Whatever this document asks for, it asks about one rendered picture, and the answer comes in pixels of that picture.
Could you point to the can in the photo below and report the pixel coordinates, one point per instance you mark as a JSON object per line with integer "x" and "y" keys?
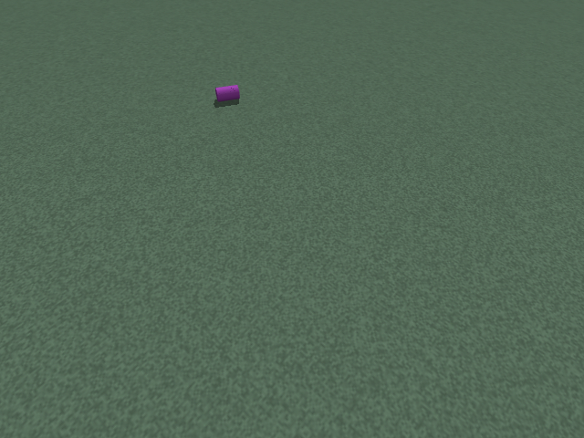
{"x": 227, "y": 93}

